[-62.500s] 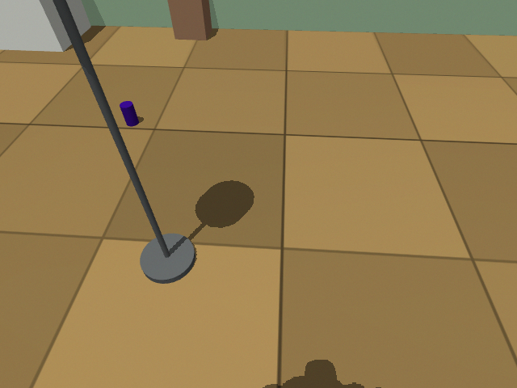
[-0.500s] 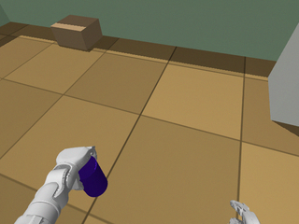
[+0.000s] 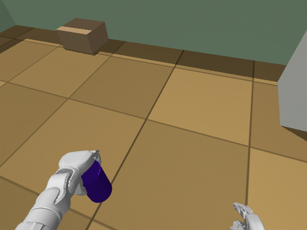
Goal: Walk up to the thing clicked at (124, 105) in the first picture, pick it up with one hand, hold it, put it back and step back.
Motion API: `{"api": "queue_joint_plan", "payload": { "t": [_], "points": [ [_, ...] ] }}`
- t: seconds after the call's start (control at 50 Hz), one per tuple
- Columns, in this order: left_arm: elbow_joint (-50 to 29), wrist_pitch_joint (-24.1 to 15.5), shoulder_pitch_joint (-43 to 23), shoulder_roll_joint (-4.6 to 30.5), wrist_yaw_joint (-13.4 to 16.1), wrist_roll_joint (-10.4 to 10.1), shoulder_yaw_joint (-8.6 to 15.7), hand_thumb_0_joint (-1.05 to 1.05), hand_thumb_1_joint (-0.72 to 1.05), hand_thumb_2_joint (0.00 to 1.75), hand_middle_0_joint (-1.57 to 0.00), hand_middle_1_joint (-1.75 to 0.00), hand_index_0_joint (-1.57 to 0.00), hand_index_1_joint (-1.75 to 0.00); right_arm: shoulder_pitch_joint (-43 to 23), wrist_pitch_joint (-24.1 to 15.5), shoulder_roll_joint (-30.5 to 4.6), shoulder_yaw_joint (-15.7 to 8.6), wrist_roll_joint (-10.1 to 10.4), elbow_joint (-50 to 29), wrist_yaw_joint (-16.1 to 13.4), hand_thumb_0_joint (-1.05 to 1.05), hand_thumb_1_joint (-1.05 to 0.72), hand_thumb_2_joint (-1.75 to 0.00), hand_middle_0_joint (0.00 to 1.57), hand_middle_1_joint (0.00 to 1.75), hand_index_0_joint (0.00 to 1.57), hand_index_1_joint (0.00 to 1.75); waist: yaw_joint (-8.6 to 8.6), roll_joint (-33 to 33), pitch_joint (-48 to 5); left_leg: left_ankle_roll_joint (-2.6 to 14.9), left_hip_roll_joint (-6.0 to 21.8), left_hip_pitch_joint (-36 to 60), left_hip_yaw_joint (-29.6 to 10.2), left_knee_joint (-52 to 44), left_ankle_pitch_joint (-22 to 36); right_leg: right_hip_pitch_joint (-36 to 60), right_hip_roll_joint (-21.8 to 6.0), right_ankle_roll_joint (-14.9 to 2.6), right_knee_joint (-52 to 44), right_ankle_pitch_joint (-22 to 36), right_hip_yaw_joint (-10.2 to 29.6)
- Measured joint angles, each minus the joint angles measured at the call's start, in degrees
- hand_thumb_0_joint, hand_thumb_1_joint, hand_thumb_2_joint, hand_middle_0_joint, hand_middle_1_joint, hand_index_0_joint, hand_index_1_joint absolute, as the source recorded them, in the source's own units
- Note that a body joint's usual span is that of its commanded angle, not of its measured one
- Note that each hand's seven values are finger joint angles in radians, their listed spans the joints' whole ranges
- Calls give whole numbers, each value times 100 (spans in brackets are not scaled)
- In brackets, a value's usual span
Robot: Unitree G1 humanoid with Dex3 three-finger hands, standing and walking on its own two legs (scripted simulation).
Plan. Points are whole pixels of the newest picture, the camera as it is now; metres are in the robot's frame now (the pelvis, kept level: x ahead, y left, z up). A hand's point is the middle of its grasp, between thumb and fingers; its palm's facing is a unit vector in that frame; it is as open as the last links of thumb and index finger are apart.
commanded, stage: hold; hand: left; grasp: from above
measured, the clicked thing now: (94, 181) +0.30 +0.21 -0.10
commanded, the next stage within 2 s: crouch in 0.20 s
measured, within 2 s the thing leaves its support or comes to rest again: neither
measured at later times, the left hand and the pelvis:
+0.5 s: hand (82, 176) +0.29 +0.23 -0.05, palm faces -0.48 -0.06 -0.87, open 10.9 cm; pelvis +0.00 +0.00 +0.00, yaw +0 degrees
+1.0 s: hand (94, 185) +0.35 +0.26 -0.25, palm faces -0.44 +0.04 -0.90, open 11.1 cm; pelvis -0.03 +0.01 -0.12, yaw +0 degrees
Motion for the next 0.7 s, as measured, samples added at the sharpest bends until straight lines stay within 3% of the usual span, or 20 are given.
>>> {"api": "queue_joint_plan", "payload": {
  "t": [0.38, 0.52, 0.6, 0.7],
  "points": [
    [169, 26, -111, -3, 95, 51, -41, 2, -6, 67, -63, -101, -46, -85, -8, 15, 12, -21, 10, 54, -7, 1, -91, -89, 20, 29, 20, 30, 8, -14, 23, 1, -7, 32, 7, -76, 22, 28, -6, 1, -72, 23, 6],
    [452, -133, -161, -15, 247, 120, 67, 0, -8, 74, -60, -105, -42, -88, 24, 56, 37, -30, -1, 31, 13, 1, -90, -89, 20, 29, 20, 30, -76, -82, 30, 3, -15, -56, -13, -45, 13, -56, -14, 1, -32, 0, -12],
    [846, -401, -226, -18, 476, 267, 131, -1, -10, 78, -59, -108, -40, -90, 43, 85, 43, -49, -37, 11, 39, 1, -90, -89, 20, 29, 20, 30, -143, -162, 40, -1, -12, -318, -31, 125, -40, -309, -10, -3, 134, -57, -27],
    [1541, -675, -483, -44, 1063, 597, 232, -2, -12, 83, -57, -111, -38, -93, 64, 55, 4, -124, -162, 71, 134, 1, -90, -89, 20, 29, 20, 30, -223, -248, -25, -12, 15, -1177, -89, 819, -284, -1121, 20, -7, 769, -286, -68]
  ]
}}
